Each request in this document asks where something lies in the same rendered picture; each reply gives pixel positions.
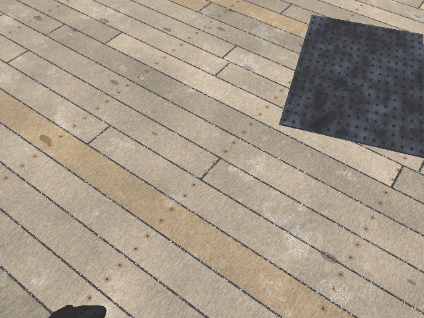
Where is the left robot hand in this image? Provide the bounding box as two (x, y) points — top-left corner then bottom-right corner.
(49, 305), (107, 318)

